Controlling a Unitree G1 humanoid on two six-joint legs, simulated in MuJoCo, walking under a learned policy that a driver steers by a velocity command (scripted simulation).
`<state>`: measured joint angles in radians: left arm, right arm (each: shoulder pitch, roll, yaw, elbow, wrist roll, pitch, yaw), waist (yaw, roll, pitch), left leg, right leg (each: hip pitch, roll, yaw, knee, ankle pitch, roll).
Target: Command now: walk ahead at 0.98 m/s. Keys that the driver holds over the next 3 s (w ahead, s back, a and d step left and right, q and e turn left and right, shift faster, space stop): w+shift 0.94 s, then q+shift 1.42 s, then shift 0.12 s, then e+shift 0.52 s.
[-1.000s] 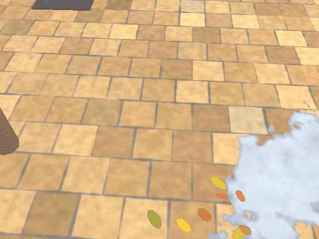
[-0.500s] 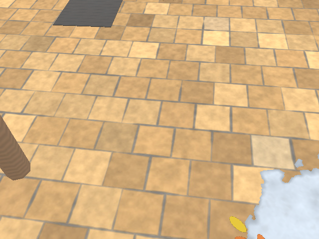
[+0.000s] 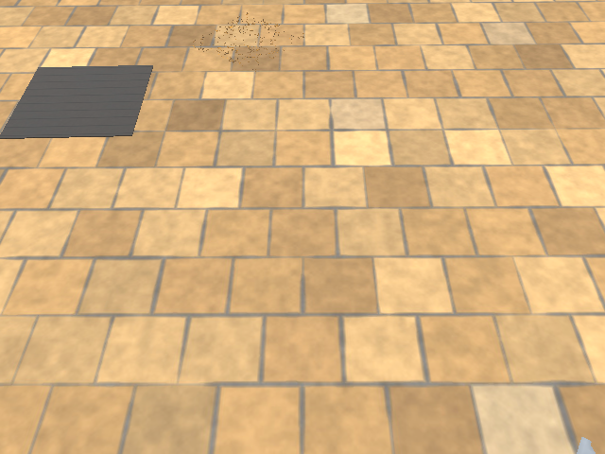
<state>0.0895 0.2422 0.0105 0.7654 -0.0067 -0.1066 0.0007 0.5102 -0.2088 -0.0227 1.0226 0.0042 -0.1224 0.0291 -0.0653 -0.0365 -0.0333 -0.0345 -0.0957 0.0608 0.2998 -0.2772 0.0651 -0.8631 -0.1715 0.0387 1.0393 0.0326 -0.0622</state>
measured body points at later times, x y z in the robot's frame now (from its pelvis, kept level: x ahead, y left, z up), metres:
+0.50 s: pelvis +0.46 -0.05 +0.00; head +0.46 -0.05 +0.45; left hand +0.40 +0.19 -0.14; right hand +0.66 -0.29 -0.08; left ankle +0.62 +0.13 -0.65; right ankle +0.40 -0.13 -0.74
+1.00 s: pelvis +0.93 +0.01 +0.00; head +0.93 +0.01 +0.45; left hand +1.13 +0.25 -0.08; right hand +0.88 -0.24 -0.14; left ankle +0.88 +0.09 -0.74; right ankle +1.09 -0.17 -0.65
